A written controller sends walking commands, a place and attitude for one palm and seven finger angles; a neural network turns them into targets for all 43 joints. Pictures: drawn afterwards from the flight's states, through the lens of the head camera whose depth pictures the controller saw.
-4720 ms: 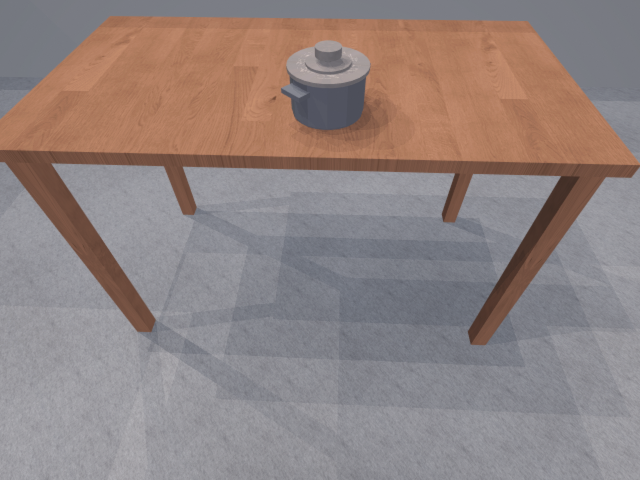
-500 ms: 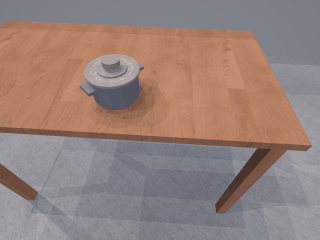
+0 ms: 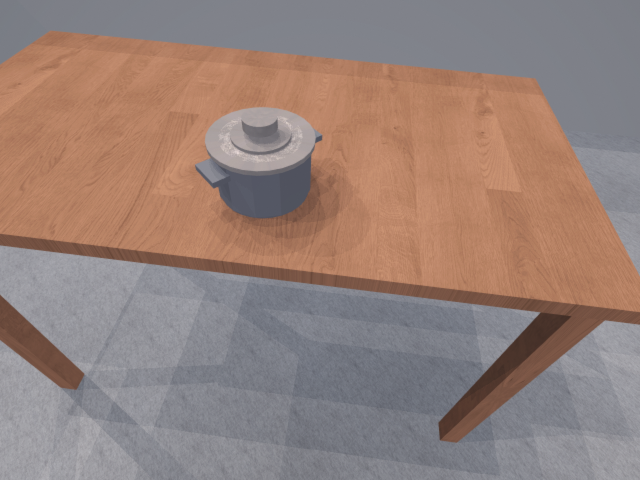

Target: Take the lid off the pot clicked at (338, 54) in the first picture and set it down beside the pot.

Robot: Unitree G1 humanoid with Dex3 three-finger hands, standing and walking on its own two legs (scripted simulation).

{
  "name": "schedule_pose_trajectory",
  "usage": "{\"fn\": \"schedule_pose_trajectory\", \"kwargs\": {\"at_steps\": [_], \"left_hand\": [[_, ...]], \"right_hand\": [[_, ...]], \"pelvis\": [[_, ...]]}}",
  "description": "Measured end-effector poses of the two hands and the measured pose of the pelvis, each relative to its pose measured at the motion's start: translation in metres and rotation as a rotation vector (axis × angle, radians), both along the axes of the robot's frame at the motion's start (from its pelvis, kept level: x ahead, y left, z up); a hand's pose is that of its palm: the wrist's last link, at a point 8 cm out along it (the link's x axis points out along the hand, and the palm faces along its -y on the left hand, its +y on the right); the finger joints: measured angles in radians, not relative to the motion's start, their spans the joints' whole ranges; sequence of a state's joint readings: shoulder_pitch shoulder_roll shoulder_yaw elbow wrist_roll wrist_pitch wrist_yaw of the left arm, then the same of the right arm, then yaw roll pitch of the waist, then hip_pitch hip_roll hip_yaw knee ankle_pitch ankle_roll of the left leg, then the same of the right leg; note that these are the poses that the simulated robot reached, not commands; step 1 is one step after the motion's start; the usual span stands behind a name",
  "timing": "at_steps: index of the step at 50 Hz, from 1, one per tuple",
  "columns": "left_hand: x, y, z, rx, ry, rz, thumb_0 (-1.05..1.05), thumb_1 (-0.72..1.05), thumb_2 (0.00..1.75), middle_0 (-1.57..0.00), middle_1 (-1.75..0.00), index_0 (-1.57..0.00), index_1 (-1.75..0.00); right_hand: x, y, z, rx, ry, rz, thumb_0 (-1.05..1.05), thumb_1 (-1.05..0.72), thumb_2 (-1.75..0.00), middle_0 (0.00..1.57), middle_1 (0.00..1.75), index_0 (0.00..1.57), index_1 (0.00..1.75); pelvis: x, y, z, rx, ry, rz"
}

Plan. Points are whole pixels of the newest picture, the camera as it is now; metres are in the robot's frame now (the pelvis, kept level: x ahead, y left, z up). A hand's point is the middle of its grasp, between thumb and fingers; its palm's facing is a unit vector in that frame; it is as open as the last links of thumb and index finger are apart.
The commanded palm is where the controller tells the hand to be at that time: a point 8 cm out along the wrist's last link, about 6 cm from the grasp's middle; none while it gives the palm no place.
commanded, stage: shuffle to correct the standing spot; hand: left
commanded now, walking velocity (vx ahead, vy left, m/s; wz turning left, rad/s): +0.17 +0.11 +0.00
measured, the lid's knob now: (259, 122) +0.55 +0.14 +0.16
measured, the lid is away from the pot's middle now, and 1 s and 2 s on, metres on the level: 0.00 0.00 0.00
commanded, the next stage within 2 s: come to a stop and stand still in 0.26 s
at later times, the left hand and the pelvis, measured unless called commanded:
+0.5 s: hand (218, 425) +0.22 +0.17 -0.16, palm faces +0.03 -0.98 -0.21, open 7.4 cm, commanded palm none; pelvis +0.09 +0.00 -0.01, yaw +1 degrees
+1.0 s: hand out of the picture +0.09 +0.27 -0.17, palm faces +0.05 -0.95 -0.31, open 7.4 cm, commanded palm none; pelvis +0.06 +0.06 -0.02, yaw +0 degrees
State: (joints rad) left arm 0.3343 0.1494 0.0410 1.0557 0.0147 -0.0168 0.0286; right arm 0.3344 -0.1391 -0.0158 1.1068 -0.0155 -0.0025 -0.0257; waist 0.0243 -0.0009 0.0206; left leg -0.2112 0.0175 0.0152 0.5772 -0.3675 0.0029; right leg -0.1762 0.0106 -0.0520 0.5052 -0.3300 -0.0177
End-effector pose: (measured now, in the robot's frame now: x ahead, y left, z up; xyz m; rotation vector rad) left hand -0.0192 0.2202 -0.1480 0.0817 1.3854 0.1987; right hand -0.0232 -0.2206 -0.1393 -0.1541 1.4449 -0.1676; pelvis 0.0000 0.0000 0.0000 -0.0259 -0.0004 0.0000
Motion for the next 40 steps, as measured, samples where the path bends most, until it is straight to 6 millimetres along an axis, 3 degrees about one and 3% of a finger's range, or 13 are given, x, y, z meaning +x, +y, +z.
{"fn": "schedule_pose_trajectory", "kwargs": {"at_steps": [4, 7, 12, 17, 22, 25, 28, 32, 36, 40], "left_hand": [[-0.002, 0.017, -0.006, -0.008, 0.057, -0.013, 0.00, 0.90, 0.90, -0.20, -0.30, -0.20, -0.30], [0.015, 0.027, -0.001, 0.004, 0.063, -0.041, 0.01, 0.91, 0.90, -0.20, -0.30, -0.19, -0.30], [0.071, 0.037, 0.010, 0.025, -0.054, -0.046, 0.01, 0.91, 0.90, -0.20, -0.30, -0.19, -0.30], [0.136, 0.031, 0.021, 0.034, -0.157, -0.083, 0.01, 0.91, 0.90, -0.20, -0.30, -0.19, -0.30], [0.204, 0.011, 0.025, 0.038, -0.257, -0.141, 0.01, 0.91, 0.90, -0.20, -0.30, -0.19, -0.30], [0.228, 0.001, 0.017, 0.054, -0.330, -0.131, 0.00, 0.91, 0.90, -0.20, -0.30, -0.19, -0.30], [0.225, -0.006, 0.017, 0.053, -0.317, -0.123, 0.00, 0.91, 0.90, -0.20, -0.30, -0.19, -0.30], [0.203, -0.003, 0.013, 0.055, -0.246, -0.099, 0.00, 0.91, 0.90, -0.21, -0.30, -0.20, -0.30], [0.182, 0.017, 0.010, 0.075, -0.212, -0.076, -0.01, 0.92, 0.90, -0.21, -0.30, -0.20, -0.30], [0.158, 0.043, 0.003, 0.086, -0.190, -0.070, 0.00, 0.92, 0.90, -0.21, -0.30, -0.20, -0.30]], "right_hand": [[0.011, 0.011, 0.004, -0.020, -0.048, -0.017, 0.01, -0.91, -0.90, 0.20, 0.30, 0.20, 0.30], [0.008, 0.023, 0.008, -0.013, -0.049, -0.035, 0.00, -0.91, -0.90, 0.20, 0.30, 0.20, 0.30], [-0.005, 0.044, 0.012, 0.035, 0.036, -0.033, 0.00, -0.91, -0.90, 0.20, 0.30, 0.20, 0.30], [-0.006, 0.052, 0.010, 0.078, 0.090, -0.051, 0.00, -0.91, -0.90, 0.20, 0.30, 0.20, 0.30], [0.011, 0.042, -0.001, 0.095, 0.111, -0.079, 0.01, -0.91, -0.90, 0.20, 0.30, 0.20, 0.30], [0.031, 0.025, -0.015, 0.088, 0.115, -0.083, 0.01, -0.91, -0.90, 0.20, 0.30, 0.20, 0.30], [0.066, 0.005, -0.018, 0.044, 0.068, -0.070, 0.01, -0.91, -0.90, 0.20, 0.30, 0.20, 0.30], [0.119, -0.015, -0.008, -0.006, -0.061, -0.039, 0.01, -0.91, -0.90, 0.20, 0.30, 0.20, 0.30], [0.157, -0.023, 0.005, -0.043, -0.178, 0.008, 0.00, -0.91, -0.90, 0.20, 0.30, 0.20, 0.30], [0.175, -0.015, 0.012, -0.071, -0.261, 0.054, 0.00, -0.91, -0.90, 0.19, 0.30, 0.20, 0.30]], "pelvis": [[0.011, 0.014, -0.002, 0.025, 0.000, -0.019], [0.018, 0.020, 0.002, 0.023, 0.007, -0.008], [0.031, 0.022, 0.008, 0.033, 0.018, 0.013], [0.049, 0.019, 0.008, 0.045, 0.023, 0.013], [0.076, 0.008, 0.001, 0.045, 0.009, 0.006], [0.092, -0.003, -0.012, 0.058, -0.005, 0.025], [0.093, -0.005, -0.010, 0.042, -0.024, 0.036], [0.088, -0.005, -0.005, 0.052, -0.017, 0.029], [0.081, 0.000, -0.004, 0.059, -0.012, 0.024], [0.072, 0.014, -0.009, 0.049, -0.019, 0.021]]}}
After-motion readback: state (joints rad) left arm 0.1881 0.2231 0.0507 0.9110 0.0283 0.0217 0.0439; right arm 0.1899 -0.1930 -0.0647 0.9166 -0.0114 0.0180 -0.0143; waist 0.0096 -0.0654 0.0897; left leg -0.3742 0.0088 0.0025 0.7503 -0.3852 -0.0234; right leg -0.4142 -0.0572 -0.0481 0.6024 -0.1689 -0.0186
